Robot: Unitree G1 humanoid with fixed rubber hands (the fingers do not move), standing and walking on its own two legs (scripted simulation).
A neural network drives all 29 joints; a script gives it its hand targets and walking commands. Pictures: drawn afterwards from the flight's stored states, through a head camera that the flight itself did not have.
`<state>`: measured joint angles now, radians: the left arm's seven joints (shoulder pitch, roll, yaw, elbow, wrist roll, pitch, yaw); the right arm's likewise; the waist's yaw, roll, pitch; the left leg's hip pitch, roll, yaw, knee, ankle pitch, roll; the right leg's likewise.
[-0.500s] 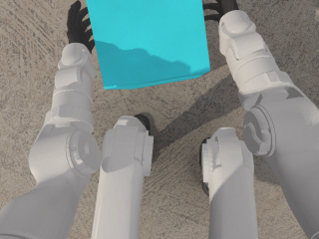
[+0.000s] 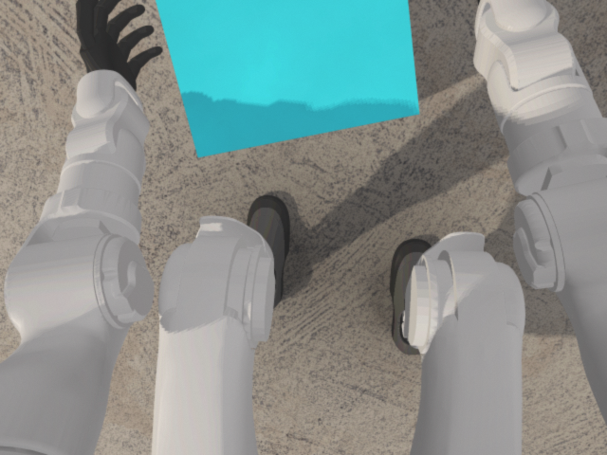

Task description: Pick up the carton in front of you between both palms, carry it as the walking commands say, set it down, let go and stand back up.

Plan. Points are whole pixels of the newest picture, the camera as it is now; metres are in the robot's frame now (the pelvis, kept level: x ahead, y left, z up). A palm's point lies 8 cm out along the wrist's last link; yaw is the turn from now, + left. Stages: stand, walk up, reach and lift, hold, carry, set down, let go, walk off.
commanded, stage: set down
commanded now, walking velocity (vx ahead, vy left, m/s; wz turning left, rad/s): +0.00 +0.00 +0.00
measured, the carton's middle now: (298, 45) +0.50 +0.08 -0.26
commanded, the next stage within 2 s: let go in 1.06 s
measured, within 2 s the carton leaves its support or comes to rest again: neither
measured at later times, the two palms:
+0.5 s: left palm out of the picture +0.46 +0.27 -0.04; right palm out of the picture +0.57 -0.10 -0.03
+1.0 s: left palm out of the picture +0.46 +0.27 +0.11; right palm out of the picture +0.57 -0.11 +0.11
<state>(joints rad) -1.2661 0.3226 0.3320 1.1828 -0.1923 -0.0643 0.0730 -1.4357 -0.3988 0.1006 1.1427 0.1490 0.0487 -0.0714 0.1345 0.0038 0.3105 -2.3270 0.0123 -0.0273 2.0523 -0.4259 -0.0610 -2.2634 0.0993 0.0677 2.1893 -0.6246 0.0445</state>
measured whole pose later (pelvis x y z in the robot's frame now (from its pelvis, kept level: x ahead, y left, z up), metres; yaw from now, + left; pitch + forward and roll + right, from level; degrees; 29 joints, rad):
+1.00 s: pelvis +0.04 +0.00 +0.21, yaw +0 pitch +47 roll +0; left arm -0.83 0.13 0.38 0.66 -0.04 0.13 0.05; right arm -1.08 -0.29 -0.15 0.88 -0.04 0.18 0.00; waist 0.15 -0.05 -0.13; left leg -1.81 -0.01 -0.05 1.33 -0.34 -0.04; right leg -1.73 0.05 0.06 1.42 -0.50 0.03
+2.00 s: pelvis +0.15 +0.00 +0.40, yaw +2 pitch +3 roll +1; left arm 0.24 0.22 0.04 0.43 -0.02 0.04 -0.07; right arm 0.19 -0.20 -0.05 0.47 -0.02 0.02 0.03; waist 0.01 -0.01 0.04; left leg -0.27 -0.01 -0.06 0.41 -0.20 -0.03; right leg -0.18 0.01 0.06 0.44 -0.32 -0.01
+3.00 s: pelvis +0.15 +0.03 +0.39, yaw +0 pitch -1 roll +0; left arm 0.20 0.36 0.02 0.79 0.04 0.00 0.03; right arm 0.16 -0.32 -0.03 0.85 -0.03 0.00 -0.02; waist -0.01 -0.05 0.01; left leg -0.22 -0.02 -0.02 0.50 -0.26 0.01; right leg -0.10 -0.01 0.08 0.44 -0.33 0.04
